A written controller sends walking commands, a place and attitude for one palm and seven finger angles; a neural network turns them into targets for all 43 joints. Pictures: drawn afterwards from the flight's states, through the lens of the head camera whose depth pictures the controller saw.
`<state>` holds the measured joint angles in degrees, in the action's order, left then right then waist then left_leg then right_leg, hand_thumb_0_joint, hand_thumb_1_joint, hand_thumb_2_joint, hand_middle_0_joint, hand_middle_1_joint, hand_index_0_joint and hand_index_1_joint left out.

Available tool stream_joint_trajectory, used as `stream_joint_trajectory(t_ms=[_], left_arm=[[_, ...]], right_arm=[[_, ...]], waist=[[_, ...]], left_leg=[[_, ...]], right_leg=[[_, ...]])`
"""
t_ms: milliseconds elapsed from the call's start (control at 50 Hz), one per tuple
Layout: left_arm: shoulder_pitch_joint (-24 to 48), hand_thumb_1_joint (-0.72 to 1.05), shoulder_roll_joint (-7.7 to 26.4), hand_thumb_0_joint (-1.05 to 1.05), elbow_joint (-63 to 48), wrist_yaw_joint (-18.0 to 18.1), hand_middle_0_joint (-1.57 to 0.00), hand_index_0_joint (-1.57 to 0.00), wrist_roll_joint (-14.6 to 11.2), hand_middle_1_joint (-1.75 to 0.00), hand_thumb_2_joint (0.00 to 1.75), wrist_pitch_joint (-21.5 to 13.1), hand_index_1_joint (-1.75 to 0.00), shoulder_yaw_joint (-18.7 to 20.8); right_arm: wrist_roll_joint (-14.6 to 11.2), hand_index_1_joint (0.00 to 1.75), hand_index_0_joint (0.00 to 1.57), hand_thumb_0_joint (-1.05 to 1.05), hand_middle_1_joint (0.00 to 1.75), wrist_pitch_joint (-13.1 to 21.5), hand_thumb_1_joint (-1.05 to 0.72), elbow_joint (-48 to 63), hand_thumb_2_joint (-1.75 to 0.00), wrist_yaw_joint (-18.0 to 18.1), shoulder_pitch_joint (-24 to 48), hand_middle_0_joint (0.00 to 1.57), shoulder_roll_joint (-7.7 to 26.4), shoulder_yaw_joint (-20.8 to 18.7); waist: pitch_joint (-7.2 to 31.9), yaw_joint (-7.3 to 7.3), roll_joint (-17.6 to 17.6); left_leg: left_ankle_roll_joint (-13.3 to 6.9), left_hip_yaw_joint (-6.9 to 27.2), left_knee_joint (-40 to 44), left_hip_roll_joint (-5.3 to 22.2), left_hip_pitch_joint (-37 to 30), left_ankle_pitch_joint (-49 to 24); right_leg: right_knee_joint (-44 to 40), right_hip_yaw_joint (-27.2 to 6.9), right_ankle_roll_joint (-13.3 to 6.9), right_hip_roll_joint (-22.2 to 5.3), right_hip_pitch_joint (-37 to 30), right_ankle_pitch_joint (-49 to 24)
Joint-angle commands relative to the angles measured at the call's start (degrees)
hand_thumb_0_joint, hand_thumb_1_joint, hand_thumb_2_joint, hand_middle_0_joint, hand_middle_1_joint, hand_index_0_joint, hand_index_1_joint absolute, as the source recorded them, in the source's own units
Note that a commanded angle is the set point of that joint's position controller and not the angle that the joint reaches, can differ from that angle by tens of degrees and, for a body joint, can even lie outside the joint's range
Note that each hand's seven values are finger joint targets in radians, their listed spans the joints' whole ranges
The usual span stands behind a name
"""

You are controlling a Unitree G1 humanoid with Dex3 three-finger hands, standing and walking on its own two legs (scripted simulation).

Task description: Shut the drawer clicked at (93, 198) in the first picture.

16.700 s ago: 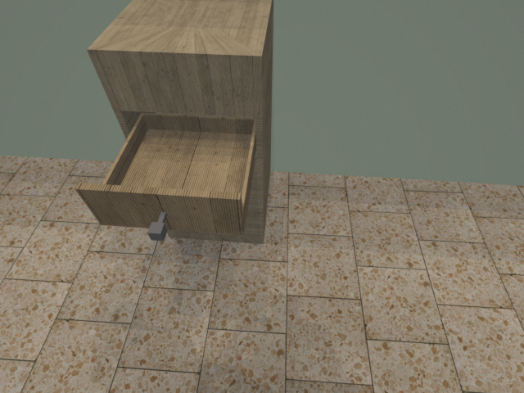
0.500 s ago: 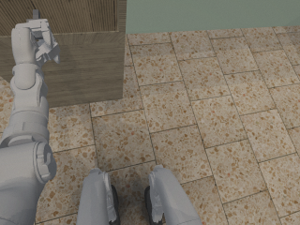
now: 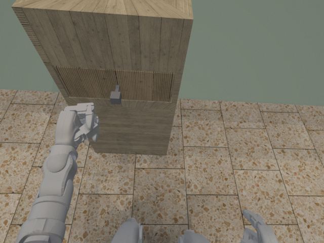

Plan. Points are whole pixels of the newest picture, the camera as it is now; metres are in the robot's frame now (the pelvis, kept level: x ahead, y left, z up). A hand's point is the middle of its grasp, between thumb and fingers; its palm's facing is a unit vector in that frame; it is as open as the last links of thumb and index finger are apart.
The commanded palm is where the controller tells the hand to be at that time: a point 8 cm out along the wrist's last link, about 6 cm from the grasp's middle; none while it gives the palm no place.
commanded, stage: draw the hand back to the body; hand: left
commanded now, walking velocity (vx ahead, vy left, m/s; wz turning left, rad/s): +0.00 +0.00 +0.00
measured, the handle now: (116, 93) +0.58 +0.17 -0.07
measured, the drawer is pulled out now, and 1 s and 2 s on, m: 0.00 0.00 0.00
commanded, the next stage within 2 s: step back with the hand held close in 0.94 s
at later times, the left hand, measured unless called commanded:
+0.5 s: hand (41, 151) +0.26 +0.21 +0.16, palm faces +0.22 -0.93 -0.29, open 3.3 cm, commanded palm +0.21 +0.26 +0.19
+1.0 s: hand out of the picture +0.19 +0.22 +0.23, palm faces +0.39 -0.85 -0.36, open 3.3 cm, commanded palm +0.14 +0.27 +0.26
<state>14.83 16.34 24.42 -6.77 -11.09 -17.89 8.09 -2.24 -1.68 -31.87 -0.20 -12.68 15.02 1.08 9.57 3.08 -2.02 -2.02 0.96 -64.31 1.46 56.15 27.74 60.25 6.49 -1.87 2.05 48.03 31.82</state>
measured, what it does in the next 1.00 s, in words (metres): rises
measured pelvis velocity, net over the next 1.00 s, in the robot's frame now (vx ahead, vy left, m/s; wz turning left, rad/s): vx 0.01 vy -0.01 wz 0.00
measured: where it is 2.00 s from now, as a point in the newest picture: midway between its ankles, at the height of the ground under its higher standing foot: outside the picture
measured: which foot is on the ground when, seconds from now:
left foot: down 0.00-1.00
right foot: down 0.00-1.00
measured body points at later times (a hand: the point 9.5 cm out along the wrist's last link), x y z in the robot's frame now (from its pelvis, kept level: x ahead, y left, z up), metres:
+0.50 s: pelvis +0.01 +0.00 +0.07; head +0.00 -0.02 +0.52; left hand +0.24 +0.26 +0.18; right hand +0.19 -0.21 -0.01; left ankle +0.02 +0.09 -0.66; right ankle -0.03 -0.10 -0.66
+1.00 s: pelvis +0.01 -0.01 +0.08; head -0.01 -0.04 +0.53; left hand +0.17 +0.27 +0.25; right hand +0.21 -0.23 +0.00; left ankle +0.02 +0.09 -0.66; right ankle -0.03 -0.10 -0.66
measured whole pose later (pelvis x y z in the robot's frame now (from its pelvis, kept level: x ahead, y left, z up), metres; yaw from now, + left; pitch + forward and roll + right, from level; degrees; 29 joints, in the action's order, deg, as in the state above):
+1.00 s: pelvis +0.01 -0.01 +0.08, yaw +0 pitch -4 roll +0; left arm -30.7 18.0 -25.6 5.8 -5.4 -3.4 14.6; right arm -1.0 4.4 -33.7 4.2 -11.7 13.3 2.1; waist -0.2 -3.5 -4.3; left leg -1.3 -1.7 -28.4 0.0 9.7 14.7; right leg 25.5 3.2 -2.0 1.6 3.4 18.2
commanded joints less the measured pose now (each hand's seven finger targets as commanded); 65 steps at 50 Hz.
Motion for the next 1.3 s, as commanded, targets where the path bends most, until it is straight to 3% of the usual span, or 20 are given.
stream_joint_trajectory(t_ms=[0,40,60,120,220,300,380,480,600,680,740,820,880,940,1040,1060,1080,1120,1180,1280], left_arm=[[7.19,0.90,7.69,0.00,-14.40,-2.26,-1.40,-1.40,-0.86,-1.60,0.90,-2.27,-1.60,1.74],[4.25,0.90,9.87,0.00,-18.02,-1.40,-1.40,-1.40,-1.81,-1.60,0.90,-1.42,-1.60,4.85],[-0.45,0.90,13.65,0.00,-20.54,3.93,-1.40,-1.40,4.57,-1.60,0.90,2.51,-1.60,3.48],[-4.41,0.90,10.86,0.00,-27.34,9.46,-1.40,-1.40,5.28,-1.60,0.90,7.43,-1.60,2.00],[-6.56,0.90,11.09,0.00,-33.98,13.85,-1.40,-1.40,6.18,-1.60,0.90,10.77,-1.60,1.41],[-11.67,0.90,8.07,0.00,-36.54,14.21,-1.40,-1.40,6.54,-1.60,0.90,12.41,-1.60,-1.30],[-20.24,0.90,9.22,0.00,-39.62,13.96,-1.40,-1.40,6.10,-1.60,0.90,13.34,-1.60,0.99],[-27.90,0.90,13.72,0.00,-50.14,13.82,-1.40,-1.40,5.84,-1.60,0.90,12.69,-1.60,7.89],[-36.48,0.90,13.58,0.00,-61.78,13.65,-1.40,-1.40,5.64,-1.60,0.90,11.82,-1.60,11.09],[-40.81,0.90,12.42,0.00,-62.85,13.52,-1.40,-1.40,5.35,-1.60,0.90,11.50,-1.60,12.19],[-42.54,0.90,14.48,0.00,-65.81,13.58,-1.40,-1.40,5.12,-1.60,0.90,10.42,-1.60,15.73],[-41.24,0.90,9.62,0.00,-60.32,12.96,-1.40,-1.40,5.36,-1.60,0.90,11.03,-1.60,11.47],[-40.06,0.90,11.52,0.00,-60.17,13.32,-1.40,-1.40,5.54,-1.60,0.90,10.73,-1.60,12.86],[-39.10,0.90,14.08,0.00,-64.94,13.79,-1.40,-1.40,5.83,-1.60,0.90,9.70,-1.60,14.76],[-41.21,0.90,13.81,0.00,-65.60,14.16,-1.40,-1.40,5.78,-1.60,0.90,9.66,-1.60,14.83],[-31.41,0.90,22.26,0.00,-71.36,14.64,-1.40,-1.40,6.36,-1.60,0.90,6.51,-1.60,23.88],[-31.08,0.90,21.60,0.00,-67.72,14.60,-1.40,-1.40,6.63,-1.60,0.90,5.19,-1.60,23.81],[-42.89,0.90,13.67,0.00,-57.79,13.85,-1.40,-1.40,7.11,-1.60,0.90,5.79,-1.60,17.89],[-48.91,0.90,10.27,0.00,-56.27,12.93,-1.40,-1.40,7.07,-1.60,0.90,5.43,-1.60,15.62],[-52.42,0.90,15.27,0.00,-65.28,13.37,-1.40,-1.40,6.83,-1.60,0.90,4.70,-1.60,19.29]], right_arm=[[-0.71,0.30,0.20,0.00,0.30,1.32,-0.90,7.12,-0.90,1.09,-4.42,0.20,8.24,-2.90],[-0.82,0.30,0.20,0.00,0.30,1.40,-0.90,9.07,-0.90,1.41,-2.43,0.20,7.84,-2.55],[-0.97,0.30,0.20,0.00,0.30,-1.10,-0.90,10.42,-0.90,2.47,0.88,0.20,6.09,-2.34],[-1.24,0.30,0.20,0.00,0.30,-2.50,-0.90,13.61,-0.90,4.39,2.92,0.20,5.05,-1.37],[-1.02,0.30,0.20,0.00,0.30,-1.59,-0.90,13.56,-0.90,6.47,5.56,0.20,5.07,-0.44],[-0.89,0.30,0.20,0.00,0.30,0.53,-0.90,12.28,-0.90,6.57,6.34,0.20,5.24,-0.05],[-0.62,0.30,0.20,0.00,0.30,2.04,-0.90,11.29,-0.90,6.24,8.17,0.20,5.55,-0.03],[0.08,0.30,0.20,0.00,0.30,4.03,-0.90,10.27,-0.90,5.59,9.14,0.20,4.80,0.11],[0.49,0.30,0.20,0.00,0.30,6.86,-0.90,9.63,-0.90,4.45,8.88,0.20,3.95,-0.20],[0.51,0.30,0.20,0.00,0.30,8.21,-0.90,9.18,-0.90,4.07,8.98,0.20,3.94,-0.82],[0.64,0.30,0.20,0.00,0.30,8.78,-0.90,9.09,-0.90,4.18,9.14,0.20,4.03,-1.12],[0.49,0.30,0.20,0.00,0.30,8.43,-0.90,8.29,-0.90,4.33,8.56,0.20,4.39,-1.64],[0.79,0.30,0.20,0.00,0.30,8.72,-0.90,8.06,-0.90,4.91,8.92,0.20,4.47,-1.74],[1.09,0.30,0.20,0.00,0.30,9.70,-0.90,8.42,-0.90,5.24,9.27,0.20,4.11,-1.49],[1.16,0.30,0.20,0.00,0.30,11.15,-0.90,7.81,-0.90,5.30,9.63,0.20,3.53,-1.13],[1.41,0.30,0.20,0.00,0.30,9.66,-0.90,9.14,-0.90,4.69,8.18,0.20,5.02,-1.99],[1.47,0.30,0.20,0.00,0.30,9.16,-0.90,7.98,-0.90,4.69,7.82,0.20,3.78,-1.99],[1.78,0.30,0.20,0.00,0.30,7.70,-0.90,7.00,-0.90,4.28,7.59,0.20,3.93,-2.48],[1.69,0.30,0.20,0.00,0.30,6.03,-0.90,7.81,-0.90,3.68,8.06,0.20,4.95,-3.51],[1.49,0.30,0.20,0.00,0.30,3.99,-0.90,10.15,-0.90,3.85,9.57,0.20,4.90,-3.96]], waist=[[17.47,1.00,-6.18],[16.50,-0.51,-4.54],[19.18,-3.93,-4.52],[11.08,-2.50,-4.47],[5.47,-1.89,-1.18],[2.38,-2.03,-1.27],[-1.20,-3.50,2.98],[-2.29,-5.11,-0.98],[-3.23,-5.50,-4.78],[-7.34,-5.50,-0.91],[-6.85,-6.25,0.70],[-11.60,-4.66,1.61],[-10.46,-5.31,2.42],[-5.23,-6.36,-0.84],[-6.74,-6.57,-1.87],[-11.86,-3.84,0.13],[-13.07,-3.43,0.97],[-13.40,-2.95,5.86],[-8.69,-3.29,1.08],[-0.57,-4.27,1.99]], left_leg=[[0.17,2.12,10.91,-0.22,-29.19,-25.45],[0.14,1.82,13.22,-0.38,-28.92,-24.69],[0.67,1.19,17.47,-0.35,-33.63,-24.59],[0.49,0.75,22.00,-0.17,-33.67,-19.83],[-0.24,1.33,28.15,0.18,-38.66,-16.67],[-0.20,2.62,32.65,0.52,-45.02,-17.55],[-0.34,2.30,35.96,0.58,-46.42,-17.66],[-0.06,1.69,38.42,0.41,-49.67,-22.44],[0.19,0.68,38.98,0.49,-52.45,-29.05],[0.13,0.58,39.46,0.81,-51.70,-26.27],[-0.27,0.11,39.46,0.37,-51.63,-24.33],[-0.55,-0.42,39.30,0.39,-50.93,-20.84],[-0.79,-0.23,39.23,0.10,-50.91,-19.65],[-0.98,-0.38,39.08,-0.34,-52.78,-21.44],[-0.67,-0.60,38.64,-0.31,-52.08,-23.88],[-1.58,0.75,36.33,0.64,-47.62,-19.47],[-0.98,1.05,34.97,0.32,-46.79,-17.62],[-0.91,0.72,34.66,0.84,-46.94,-19.75],[-1.40,0.92,38.07,2.47,-47.47,-28.12],[-1.86,1.51,38.55,3.81,-47.49,-37.72]], right_leg=[[-10.63,-3.27,0.31,0.44,-8.26,-26.00],[-11.86,-3.21,0.40,0.29,-12.50,-26.60],[-15.64,-5.93,-0.52,-1.07,-16.64,-26.00],[-19.58,-5.75,-0.26,-1.39,-19.45,-23.45],[-26.20,-5.74,-0.09,-1.71,-24.62,-21.01],[-30.14,-5.20,-0.12,-1.55,-26.96,-21.13],[-33.86,-5.13,0.09,-1.82,-31.30,-21.53],[-36.36,-5.27,-0.22,-2.18,-35.92,-25.60],[-37.75,-5.50,-0.11,-2.32,-38.31,-30.88],[-39.10,-5.35,0.12,-2.03,-37.25,-29.16],[-39.71,-5.73,0.21,-2.23,-37.86,-28.55],[-40.67,-6.09,0.75,-2.48,-35.10,-25.35],[-41.23,-6.43,0.82,-2.67,-35.70,-23.85],[-40.33,-6.91,0.53,-3.23,-38.02,-25.92],[-40.32,-7.12,0.32,-3.30,-38.46,-29.36],[-44.10,-15.33,0.85,-7.16,-33.75,-32.57],[-45.14,-16.60,-0.28,-9.17,-32.84,-33.13],[-43.85,-14.44,0.51,-9.45,-32.03,-34.45],[-39.23,-9.92,2.26,-7.62,-35.89,-37.57],[-35.05,-8.69,2.49,-6.44,-40.56,-41.35]])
